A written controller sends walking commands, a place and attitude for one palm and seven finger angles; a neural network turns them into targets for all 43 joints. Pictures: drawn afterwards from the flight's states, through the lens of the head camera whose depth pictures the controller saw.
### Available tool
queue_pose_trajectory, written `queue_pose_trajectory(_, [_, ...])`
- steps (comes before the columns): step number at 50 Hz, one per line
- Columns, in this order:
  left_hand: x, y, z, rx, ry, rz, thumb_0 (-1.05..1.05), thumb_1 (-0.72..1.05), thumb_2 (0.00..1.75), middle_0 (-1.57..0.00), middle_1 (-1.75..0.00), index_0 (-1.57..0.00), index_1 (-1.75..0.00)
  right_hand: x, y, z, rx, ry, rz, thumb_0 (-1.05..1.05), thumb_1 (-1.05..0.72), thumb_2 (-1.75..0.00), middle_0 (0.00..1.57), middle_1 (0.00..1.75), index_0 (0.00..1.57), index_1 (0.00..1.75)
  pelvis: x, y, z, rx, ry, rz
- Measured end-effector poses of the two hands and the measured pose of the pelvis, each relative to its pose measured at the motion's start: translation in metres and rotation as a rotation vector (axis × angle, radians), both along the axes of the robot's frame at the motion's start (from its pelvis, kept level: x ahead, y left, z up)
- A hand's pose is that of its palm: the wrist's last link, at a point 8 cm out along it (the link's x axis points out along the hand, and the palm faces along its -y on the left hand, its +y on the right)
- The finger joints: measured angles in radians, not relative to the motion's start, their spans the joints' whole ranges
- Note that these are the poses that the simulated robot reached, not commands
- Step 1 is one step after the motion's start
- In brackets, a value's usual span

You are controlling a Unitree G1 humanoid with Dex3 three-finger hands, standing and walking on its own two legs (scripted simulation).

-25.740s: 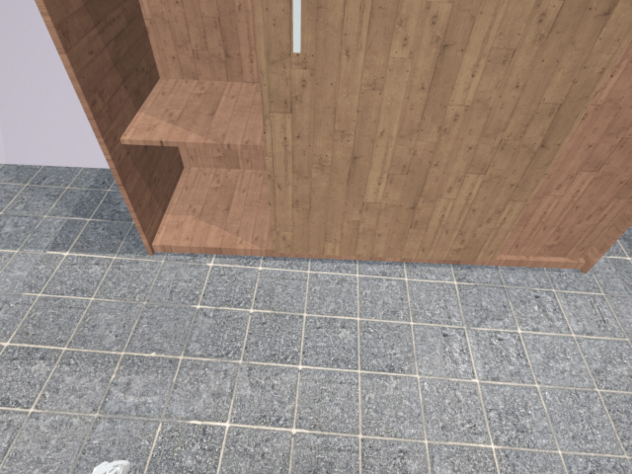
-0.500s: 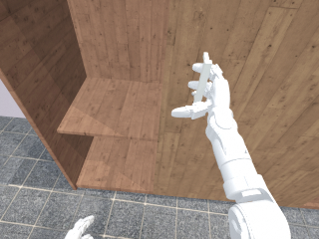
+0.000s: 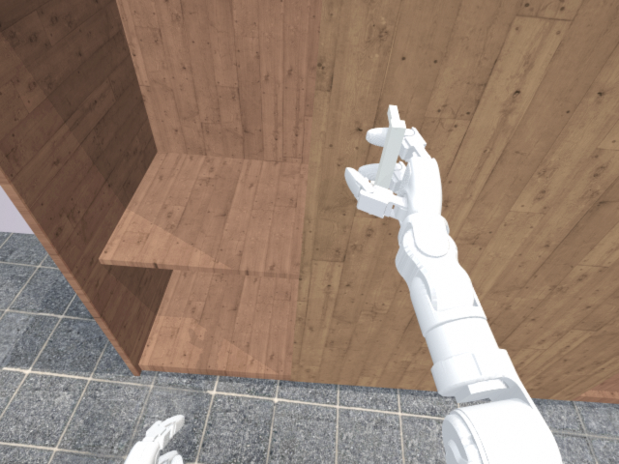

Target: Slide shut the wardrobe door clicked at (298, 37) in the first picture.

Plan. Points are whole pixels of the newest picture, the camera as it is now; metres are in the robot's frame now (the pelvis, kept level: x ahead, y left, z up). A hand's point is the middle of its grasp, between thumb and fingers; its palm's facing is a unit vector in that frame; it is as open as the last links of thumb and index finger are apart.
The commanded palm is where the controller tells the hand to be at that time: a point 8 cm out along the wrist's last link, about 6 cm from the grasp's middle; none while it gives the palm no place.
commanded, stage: grip the handle and tug to test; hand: right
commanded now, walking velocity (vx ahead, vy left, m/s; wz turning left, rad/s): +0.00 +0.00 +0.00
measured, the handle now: (383, 162) +0.47 -0.06 +0.17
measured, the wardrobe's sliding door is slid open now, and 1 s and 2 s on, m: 0.49 0.49 0.47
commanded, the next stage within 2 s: tug the door sideways, standing still in 0.86 s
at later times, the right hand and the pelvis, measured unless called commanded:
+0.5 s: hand (371, 183) +0.42 -0.04 +0.18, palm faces -0.03 +1.00 +0.00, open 5.5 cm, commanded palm +0.39 -0.08 +0.17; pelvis -0.01 +0.00 +0.00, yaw +0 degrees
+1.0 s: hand (371, 186) +0.41 -0.04 +0.18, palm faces -0.06 +1.00 +0.02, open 5.7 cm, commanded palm +0.38 -0.08 +0.17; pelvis +0.01 +0.00 +0.00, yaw +2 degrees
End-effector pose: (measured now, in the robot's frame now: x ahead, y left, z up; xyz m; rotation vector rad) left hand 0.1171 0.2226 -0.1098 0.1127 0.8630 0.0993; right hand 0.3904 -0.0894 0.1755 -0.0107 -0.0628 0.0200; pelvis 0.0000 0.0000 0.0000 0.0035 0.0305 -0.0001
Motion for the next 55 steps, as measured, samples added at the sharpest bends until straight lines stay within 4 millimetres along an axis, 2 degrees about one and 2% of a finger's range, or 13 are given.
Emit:
queue_pose_trajectory(9, [0.008, -0.001, 0.001, 0.013, 0.003, -0.016, 0.01, 0.91, 0.9, -0.2, -0.3, -0.2, -0.3, 0.005, 0.0, 0.0, 0.003, 0.012, -0.005, 0.01, -0.76, -0.85, 0.41, 1.37, 0.37, 1.34, 0.0, 0.0, 0.0, 0.001, 0.005, -0.011])
queue_pose_trajectory(17, [0.002, -0.003, 0.001, 0.017, 0.018, -0.017, 0.01, 0.91, 0.9, -0.2, -0.3, -0.2, -0.3, 0.005, -0.001, 0.001, 0.003, 0.015, 0.0, 0.01, -0.75, -0.85, 0.42, 1.39, 0.38, 1.36, -0.004, -0.001, 0.0, 0.0, 0.006, -0.013])
queue_pose_trajectory(27, [-0.02, -0.004, -0.001, 0.015, 0.034, 0.015, 0.01, 0.91, 0.9, -0.2, -0.3, -0.2, -0.3, 0.006, -0.001, 0.0, 0.01, 0.018, 0.01, 0.01, -0.75, -0.85, 0.41, 1.4, 0.38, 1.36, -0.01, -0.004, 0.0, -0.001, 0.006, 0.003])
queue_pose_trajectory(33, [-0.031, -0.002, -0.001, 0.011, 0.038, 0.044, 0.01, 0.91, 0.9, -0.2, -0.3, -0.2, -0.3, 0.005, -0.001, 0.0, 0.016, 0.01, 0.017, 0.01, -0.77, -0.83, 0.4, 1.4, 0.37, 1.35, -0.009, -0.006, 0.0, 0.0, 0.006, 0.018])
queue_pose_trajectory(38, [-0.033, 0.0, 0.0, 0.011, 0.042, 0.061, 0.01, 0.91, 0.9, -0.2, -0.3, -0.2, -0.3, 0.005, -0.001, -0.001, 0.025, 0.002, 0.023, 0.01, -0.78, -0.81, 0.39, 1.4, 0.36, 1.34, -0.006, -0.006, 0.001, 0.001, 0.007, 0.027])
queue_pose_trajectory(45, [-0.017, 0.002, 0.003, 0.004, 0.024, 0.066, 0.01, 0.91, 0.9, -0.2, -0.3, -0.2, -0.3, 0.004, -0.001, -0.002, 0.029, -0.005, 0.031, 0.01, -0.79, -0.8, 0.35, 1.4, 0.33, 1.32, 0.004, -0.005, 0.002, 0.004, 0.01, 0.033])
queue_pose_trajectory(55, [0.029, -0.001, 0.009, 0.007, -0.012, 0.002, 0.01, 0.91, 0.9, -0.2, -0.3, -0.2, -0.3, 0.005, -0.001, -0.001, 0.017, 0.005, 0.02, 0.01, -0.78, -0.82, 0.36, 1.4, 0.33, 1.33, 0.017, -0.003, 0.0, 0.01, 0.012, 0.002])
